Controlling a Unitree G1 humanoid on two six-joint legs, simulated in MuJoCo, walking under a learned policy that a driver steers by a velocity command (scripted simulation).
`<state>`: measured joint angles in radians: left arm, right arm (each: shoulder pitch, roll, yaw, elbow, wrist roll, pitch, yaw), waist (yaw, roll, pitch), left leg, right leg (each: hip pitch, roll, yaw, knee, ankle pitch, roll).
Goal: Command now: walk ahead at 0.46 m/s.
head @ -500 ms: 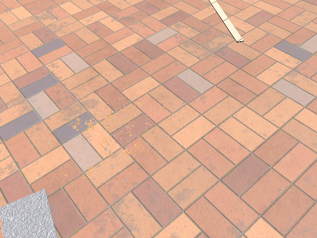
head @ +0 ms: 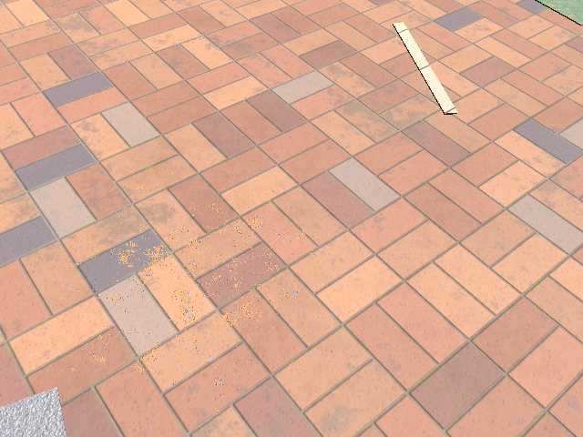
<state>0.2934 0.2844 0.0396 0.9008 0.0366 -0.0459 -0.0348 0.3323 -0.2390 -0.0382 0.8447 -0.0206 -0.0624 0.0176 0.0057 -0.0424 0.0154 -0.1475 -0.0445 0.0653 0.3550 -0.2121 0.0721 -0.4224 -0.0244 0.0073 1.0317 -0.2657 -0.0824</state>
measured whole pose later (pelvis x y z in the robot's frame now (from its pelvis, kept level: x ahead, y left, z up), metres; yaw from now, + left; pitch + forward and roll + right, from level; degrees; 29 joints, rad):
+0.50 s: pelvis +0.28 -0.04 -0.01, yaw +1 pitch -1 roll +0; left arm 0.21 0.25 0.04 0.94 0.02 -0.07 -0.01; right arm 0.31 -0.24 -0.04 0.95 -0.02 -0.06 0.01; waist -0.02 0.02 0.07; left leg -0.37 0.02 -0.01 1.14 -0.32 0.08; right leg -0.26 0.07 -0.10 0.43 -0.16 -0.11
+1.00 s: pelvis +0.56 -0.01 -0.02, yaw +0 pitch +0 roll +0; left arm 0.39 0.21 0.03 1.06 0.01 -0.07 0.01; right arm 0.11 -0.22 -0.04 0.89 -0.03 -0.07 0.01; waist 0.03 -0.01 0.07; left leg -0.37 -0.04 0.11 0.54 -0.17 0.11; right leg -0.19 0.04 0.00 1.09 -0.39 -0.09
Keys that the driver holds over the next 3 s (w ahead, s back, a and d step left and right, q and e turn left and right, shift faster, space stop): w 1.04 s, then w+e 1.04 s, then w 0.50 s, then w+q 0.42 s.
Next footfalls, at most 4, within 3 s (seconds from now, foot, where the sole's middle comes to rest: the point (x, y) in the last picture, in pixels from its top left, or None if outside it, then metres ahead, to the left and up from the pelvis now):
0.34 right None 0.36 -0.10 -0.78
0.92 left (264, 370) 0.67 0.06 -0.78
1.46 right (336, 281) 0.95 -0.13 -0.78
2.00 left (318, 188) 1.30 -0.09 -0.78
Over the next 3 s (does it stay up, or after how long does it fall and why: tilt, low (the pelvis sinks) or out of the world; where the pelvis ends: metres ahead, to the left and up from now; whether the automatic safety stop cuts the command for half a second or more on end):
stays up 1.51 -0.40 -0.02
